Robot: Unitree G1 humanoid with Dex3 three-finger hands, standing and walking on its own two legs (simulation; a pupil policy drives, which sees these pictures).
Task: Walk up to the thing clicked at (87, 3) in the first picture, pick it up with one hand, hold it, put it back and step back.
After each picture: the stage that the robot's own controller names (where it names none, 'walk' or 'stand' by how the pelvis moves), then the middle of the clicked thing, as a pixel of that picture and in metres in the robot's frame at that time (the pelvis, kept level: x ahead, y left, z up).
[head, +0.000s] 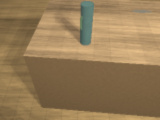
stand; (86, 24) +0.80 +0.00 -0.02
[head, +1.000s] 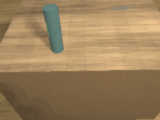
walk; (54, 30) +0.68 +0.18 +0.01
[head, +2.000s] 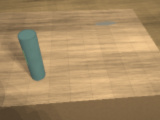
stand; (33, 57) +0.52 +0.22 -0.02
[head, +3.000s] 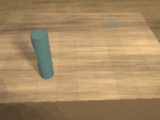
stand; (43, 56) +0.55 +0.19 -0.02
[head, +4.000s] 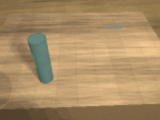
stand; (42, 61) +0.51 +0.19 -0.02
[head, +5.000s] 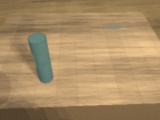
stand; (42, 60) +0.52 +0.19 -0.03
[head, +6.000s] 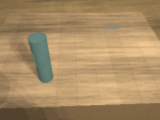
stand; (42, 60) +0.52 +0.19 -0.03
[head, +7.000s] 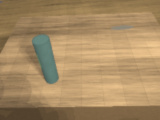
rise first; (47, 61) +0.52 +0.21 -0.02
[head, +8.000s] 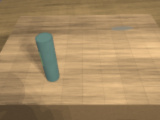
go down; (48, 59) +0.53 +0.20 -0.02
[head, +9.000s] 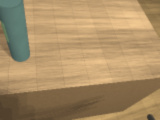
go down; (16, 32) +0.52 +0.19 +0.04
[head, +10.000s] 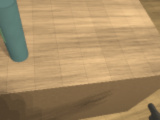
approach; (12, 33) +0.53 +0.19 +0.05
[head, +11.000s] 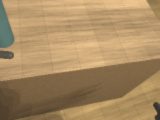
close; out of the picture +0.55 +0.21 +0.08
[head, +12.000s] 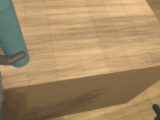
lift; (10, 37) +0.48 +0.17 +0.07
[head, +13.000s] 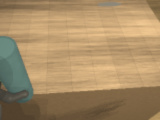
lift; (14, 76) +0.34 +0.20 +0.09
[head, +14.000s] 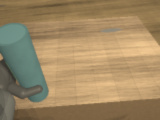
lift; (27, 70) +0.31 +0.15 +0.19
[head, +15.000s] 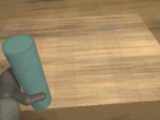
hold; (32, 78) +0.31 +0.15 +0.14
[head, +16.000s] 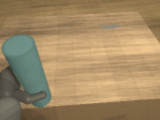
hold; (32, 77) +0.31 +0.15 +0.14
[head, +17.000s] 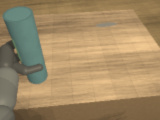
crouch; (29, 51) +0.40 +0.16 +0.16
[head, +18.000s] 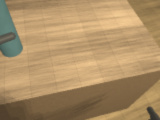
lower; out of the picture +0.51 +0.18 +0.14
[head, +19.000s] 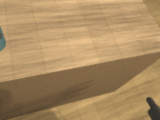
lower; out of the picture +0.52 +0.20 +0.08
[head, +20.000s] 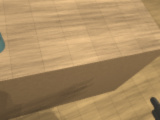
lower; out of the picture +0.52 +0.20 +0.09
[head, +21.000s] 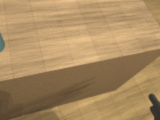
lower; out of the picture +0.52 +0.20 +0.09
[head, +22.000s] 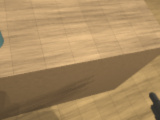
lower; out of the picture +0.53 +0.20 +0.09
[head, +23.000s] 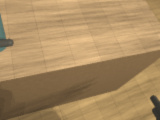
open; out of the picture +0.53 +0.19 +0.09
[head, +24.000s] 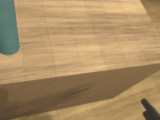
sink last; (2, 20) +0.51 +0.18 +0.07
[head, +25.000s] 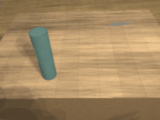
sink last; (44, 56) +0.52 +0.20 +0.03
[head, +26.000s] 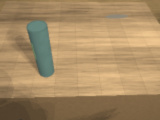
stand; (42, 52) +0.50 +0.18 +0.03
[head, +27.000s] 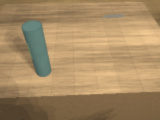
stand; (38, 51) +0.51 +0.20 +0.04
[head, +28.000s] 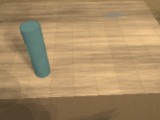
stand; (37, 52) +0.50 +0.20 +0.04
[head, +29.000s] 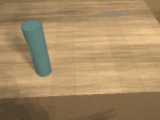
stand; (38, 51) +0.51 +0.20 +0.04
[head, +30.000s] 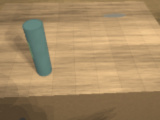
stand; (39, 51) +0.51 +0.19 +0.04
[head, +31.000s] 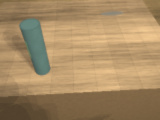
stand; (37, 50) +0.52 +0.19 +0.04
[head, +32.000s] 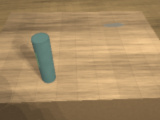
stand; (45, 60) +0.52 +0.18 -0.02
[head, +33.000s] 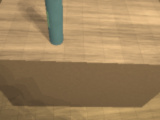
walk; (55, 21) +0.66 +0.12 -0.01
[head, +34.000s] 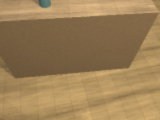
walk; out of the picture +0.92 +0.26 +0.01
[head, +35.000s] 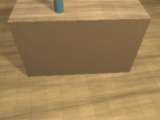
stand; out of the picture +1.13 +0.22 -0.01
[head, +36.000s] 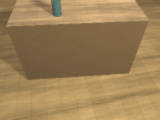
stand; out of the picture +1.12 +0.21 -0.02
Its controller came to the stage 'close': yes
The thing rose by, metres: 0.19
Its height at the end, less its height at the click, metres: +0.00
